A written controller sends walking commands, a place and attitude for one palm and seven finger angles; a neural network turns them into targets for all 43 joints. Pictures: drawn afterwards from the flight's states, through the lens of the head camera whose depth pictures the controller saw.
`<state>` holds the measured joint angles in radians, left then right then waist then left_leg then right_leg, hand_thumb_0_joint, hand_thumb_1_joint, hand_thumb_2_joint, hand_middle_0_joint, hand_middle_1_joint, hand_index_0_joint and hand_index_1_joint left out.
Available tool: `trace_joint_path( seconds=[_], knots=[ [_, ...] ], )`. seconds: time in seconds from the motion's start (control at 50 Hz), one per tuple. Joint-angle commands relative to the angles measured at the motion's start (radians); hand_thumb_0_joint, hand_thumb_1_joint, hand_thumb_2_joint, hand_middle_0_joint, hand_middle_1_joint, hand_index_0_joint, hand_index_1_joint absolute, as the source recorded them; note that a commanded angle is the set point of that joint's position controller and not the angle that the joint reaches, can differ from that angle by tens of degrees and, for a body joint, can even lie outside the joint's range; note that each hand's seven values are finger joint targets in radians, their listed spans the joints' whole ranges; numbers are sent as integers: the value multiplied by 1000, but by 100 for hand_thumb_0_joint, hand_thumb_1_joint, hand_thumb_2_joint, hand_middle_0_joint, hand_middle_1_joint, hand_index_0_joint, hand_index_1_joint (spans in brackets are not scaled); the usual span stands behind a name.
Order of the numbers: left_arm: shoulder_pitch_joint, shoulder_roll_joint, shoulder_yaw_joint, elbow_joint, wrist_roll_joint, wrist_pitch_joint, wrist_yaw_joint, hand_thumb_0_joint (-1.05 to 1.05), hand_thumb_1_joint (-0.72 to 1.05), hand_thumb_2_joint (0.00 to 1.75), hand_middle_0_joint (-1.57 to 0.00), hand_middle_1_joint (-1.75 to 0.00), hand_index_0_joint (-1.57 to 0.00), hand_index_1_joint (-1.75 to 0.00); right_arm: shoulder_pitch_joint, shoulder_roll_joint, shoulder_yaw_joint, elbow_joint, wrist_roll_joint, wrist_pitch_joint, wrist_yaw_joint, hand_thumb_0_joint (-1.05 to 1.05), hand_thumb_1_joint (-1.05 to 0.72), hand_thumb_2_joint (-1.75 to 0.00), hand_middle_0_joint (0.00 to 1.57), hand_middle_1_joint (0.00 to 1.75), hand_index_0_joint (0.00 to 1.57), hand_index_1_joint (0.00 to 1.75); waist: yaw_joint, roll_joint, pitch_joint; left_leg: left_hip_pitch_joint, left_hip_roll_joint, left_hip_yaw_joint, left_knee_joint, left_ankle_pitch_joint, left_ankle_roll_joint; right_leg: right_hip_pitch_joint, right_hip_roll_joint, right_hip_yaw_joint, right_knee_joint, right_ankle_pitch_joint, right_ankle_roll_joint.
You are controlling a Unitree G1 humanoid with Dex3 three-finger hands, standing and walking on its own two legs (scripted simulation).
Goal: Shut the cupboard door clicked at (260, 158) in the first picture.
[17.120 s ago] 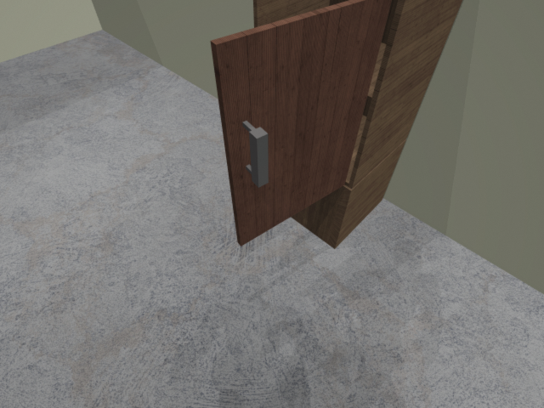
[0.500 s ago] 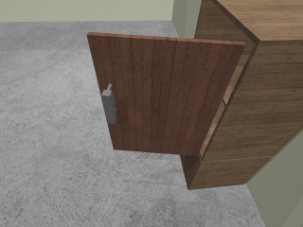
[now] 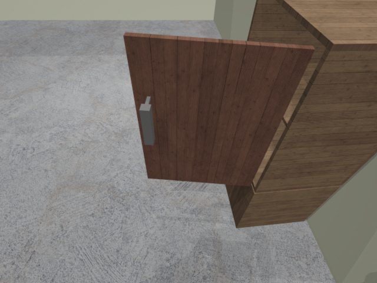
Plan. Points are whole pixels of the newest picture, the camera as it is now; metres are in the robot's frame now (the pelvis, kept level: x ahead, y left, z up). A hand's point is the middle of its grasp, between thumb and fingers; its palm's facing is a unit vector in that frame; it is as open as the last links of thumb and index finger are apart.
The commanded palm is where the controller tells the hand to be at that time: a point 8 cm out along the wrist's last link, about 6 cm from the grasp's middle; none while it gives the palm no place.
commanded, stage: come to a stop and stand still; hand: left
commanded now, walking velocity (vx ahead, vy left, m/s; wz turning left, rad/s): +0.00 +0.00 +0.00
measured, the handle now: (149, 120) +0.53 +0.15 +0.01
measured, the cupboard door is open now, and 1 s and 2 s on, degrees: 80 80 80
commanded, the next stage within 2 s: look again from close up in 0.18 s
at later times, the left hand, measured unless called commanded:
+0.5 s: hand out of the picture +0.02 +0.20 -0.18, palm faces -0.02 -0.97 -0.23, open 7.4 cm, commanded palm none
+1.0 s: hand out of the picture +0.10 +0.19 -0.14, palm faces +0.16 -0.96 -0.23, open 7.4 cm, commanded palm +0.11 +0.22 -0.07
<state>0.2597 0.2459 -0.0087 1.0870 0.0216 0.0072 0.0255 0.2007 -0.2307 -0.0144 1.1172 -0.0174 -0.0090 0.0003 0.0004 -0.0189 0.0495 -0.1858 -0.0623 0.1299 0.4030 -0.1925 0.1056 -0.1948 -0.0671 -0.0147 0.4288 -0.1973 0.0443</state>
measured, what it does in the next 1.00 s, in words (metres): stands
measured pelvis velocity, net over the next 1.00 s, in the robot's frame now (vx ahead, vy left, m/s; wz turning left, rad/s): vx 0.01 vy -0.02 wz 0.03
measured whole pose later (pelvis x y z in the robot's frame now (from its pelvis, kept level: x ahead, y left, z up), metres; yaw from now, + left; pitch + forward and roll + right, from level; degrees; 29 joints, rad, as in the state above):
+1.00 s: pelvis +0.01 -0.02 +0.00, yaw +2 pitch -2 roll +1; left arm 0.37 0.23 0.07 0.59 -0.06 0.02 0.05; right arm 0.29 -0.19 0.02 0.99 0.02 -0.13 -0.06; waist -0.02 -0.04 0.07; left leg -0.19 -0.06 0.10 0.45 -0.22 0.07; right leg -0.23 -0.06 -0.02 0.57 -0.27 0.02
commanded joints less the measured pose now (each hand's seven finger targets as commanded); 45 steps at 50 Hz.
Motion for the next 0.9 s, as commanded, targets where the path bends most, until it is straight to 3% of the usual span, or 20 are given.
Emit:
trace_joint_path(
  seconds=[0.0,0.08,0.38,0.44,0.6,0.88],
  knots=[
    [32,117,24,-35,3,-20,8,0,90,90,-20,-30,-20,-30,-17,-170,-38,-51,6,-25,-15,0,-90,-90,20,30,20,30,6,35,10,-36,208,-230,-194,-171,-50,-23,-44,41,-40,-7,-64],
    [36,113,25,-27,3,-21,9,0,90,90,-20,-30,-20,-30,-9,-167,-39,-44,7,-25,-16,0,-90,-90,20,30,20,30,4,11,-1,-14,208,-227,-189,-146,-52,-25,-49,44,-45,3,-64],
    [24,103,25,-14,1,-23,13,0,90,90,-20,-30,-20,-30,-1,-145,-35,-24,10,-29,-19,0,-90,-90,20,30,20,30,-2,20,-11,41,202,-198,-161,12,-62,-23,-57,57,-59,55,-60],
    [21,99,25,-12,1,-23,12,0,90,90,-20,-30,-20,-30,-5,-141,-34,-21,9,-26,-18,0,-90,-90,20,30,20,30,-3,15,7,33,199,-196,-168,-27,-63,-30,-58,62,-74,39,-59],
    [14,92,25,-12,0,-25,13,0,90,90,-20,-30,-20,-30,3,-129,-29,-14,9,-29,-20,0,-90,-90,20,30,20,30,-4,15,-26,65,198,-184,-153,60,-67,-13,-60,65,-73,78,-59],
    [12,87,23,-10,-3,-29,14,0,90,90,-20,-30,-20,-30,14,-114,-23,2,10,-28,-21,0,-90,-90,20,30,20,30,-5,12,-24,80,192,-170,-142,104,-67,-1,-64,79,-100,94,-60]
  ],
)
